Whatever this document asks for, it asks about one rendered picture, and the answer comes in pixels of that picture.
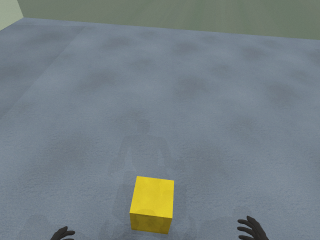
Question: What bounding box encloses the robot right hand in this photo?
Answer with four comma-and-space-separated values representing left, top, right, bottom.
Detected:
237, 216, 269, 240

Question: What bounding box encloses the robot left hand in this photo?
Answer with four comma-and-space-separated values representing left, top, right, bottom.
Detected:
50, 226, 75, 240

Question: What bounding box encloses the carton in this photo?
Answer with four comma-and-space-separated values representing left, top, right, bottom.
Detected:
129, 176, 174, 234

